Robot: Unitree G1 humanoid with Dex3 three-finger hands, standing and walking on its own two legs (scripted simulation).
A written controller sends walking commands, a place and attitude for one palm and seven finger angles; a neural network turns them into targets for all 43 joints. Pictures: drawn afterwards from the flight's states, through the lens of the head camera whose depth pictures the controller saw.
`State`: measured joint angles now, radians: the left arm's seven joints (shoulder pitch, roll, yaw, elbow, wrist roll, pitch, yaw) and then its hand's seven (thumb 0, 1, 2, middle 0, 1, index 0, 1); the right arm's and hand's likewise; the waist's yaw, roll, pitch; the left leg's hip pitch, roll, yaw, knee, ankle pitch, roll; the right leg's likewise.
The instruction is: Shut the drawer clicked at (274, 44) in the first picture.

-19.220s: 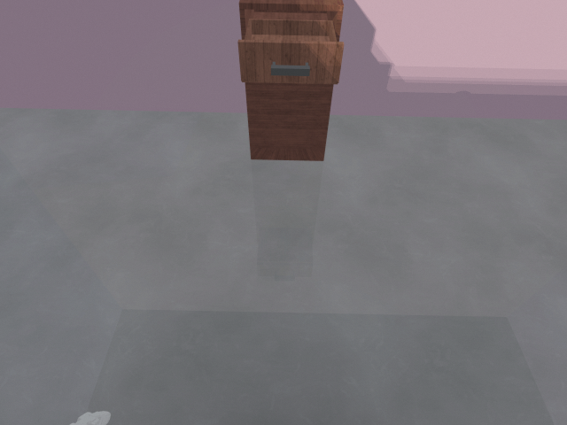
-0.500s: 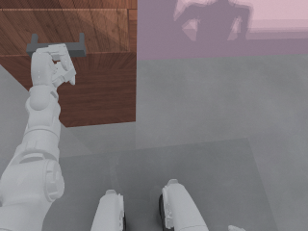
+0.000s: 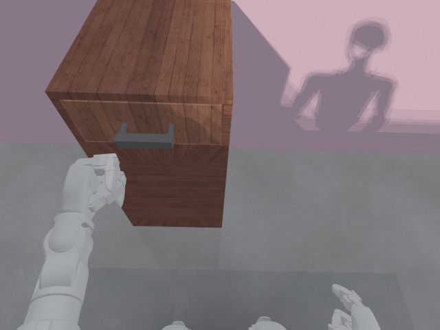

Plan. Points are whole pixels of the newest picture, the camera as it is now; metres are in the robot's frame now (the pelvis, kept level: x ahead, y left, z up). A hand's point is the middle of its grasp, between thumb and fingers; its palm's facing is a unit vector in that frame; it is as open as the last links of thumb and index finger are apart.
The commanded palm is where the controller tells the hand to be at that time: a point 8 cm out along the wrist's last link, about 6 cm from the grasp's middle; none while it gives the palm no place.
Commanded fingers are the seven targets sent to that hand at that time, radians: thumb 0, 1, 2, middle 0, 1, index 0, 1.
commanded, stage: draw the hand back to the body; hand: left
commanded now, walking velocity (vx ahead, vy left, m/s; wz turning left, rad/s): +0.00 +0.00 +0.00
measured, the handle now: (146, 134) +0.54 +0.19 -0.03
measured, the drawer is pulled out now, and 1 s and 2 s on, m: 0.00 0.00 0.00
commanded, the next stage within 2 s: step back with the hand held close in 0.92 s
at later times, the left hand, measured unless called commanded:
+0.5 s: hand (41, 222) +0.24 +0.22 +0.16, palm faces +0.31 -0.89 -0.32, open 3.3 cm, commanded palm +0.19 +0.27 +0.18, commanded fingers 0.00 0.90 0.90 -1.40 -1.60 -1.40 -1.60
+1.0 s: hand out of the picture +0.18 +0.23 +0.21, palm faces +0.43 -0.81 -0.39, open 3.3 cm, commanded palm +0.13 +0.27 +0.23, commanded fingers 0.00 0.90 0.90 -1.40 -1.60 -1.40 -1.60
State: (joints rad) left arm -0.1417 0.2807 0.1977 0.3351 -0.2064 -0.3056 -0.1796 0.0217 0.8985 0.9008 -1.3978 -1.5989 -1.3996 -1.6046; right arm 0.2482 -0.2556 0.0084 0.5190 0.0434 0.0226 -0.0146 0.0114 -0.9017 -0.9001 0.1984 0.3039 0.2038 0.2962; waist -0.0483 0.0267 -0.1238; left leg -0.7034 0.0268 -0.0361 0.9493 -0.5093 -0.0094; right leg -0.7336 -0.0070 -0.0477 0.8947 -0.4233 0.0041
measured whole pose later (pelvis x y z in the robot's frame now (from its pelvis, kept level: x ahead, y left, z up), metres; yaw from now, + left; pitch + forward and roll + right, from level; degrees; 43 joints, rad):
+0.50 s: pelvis +0.01 +0.00 +0.05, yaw +1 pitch -1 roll +0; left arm 0.33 0.30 0.16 -0.24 -0.06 -0.03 0.10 0.02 0.90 0.90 -1.40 -1.60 -1.40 -1.60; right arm 0.19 -0.22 0.06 0.56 0.01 -0.04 -0.08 0.02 -0.90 -0.90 0.20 0.30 0.20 0.30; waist 0.04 0.06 -0.02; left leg -0.14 0.01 -0.02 0.50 -0.34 0.00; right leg -0.19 -0.03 -0.04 0.50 -0.29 0.01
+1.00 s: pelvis +0.00 -0.01 +0.05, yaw +0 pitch -4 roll +0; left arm 0.52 0.32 0.28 -0.45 -0.05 -0.12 0.12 0.02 0.89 0.90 -1.40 -1.60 -1.40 -1.60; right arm 0.22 -0.22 0.02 0.61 0.01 -0.14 -0.08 0.02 -0.90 -0.90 0.20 0.30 0.20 0.30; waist 0.06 0.07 0.00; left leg -0.09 0.02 -0.02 0.48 -0.31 -0.01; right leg -0.15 -0.01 -0.04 0.48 -0.26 0.00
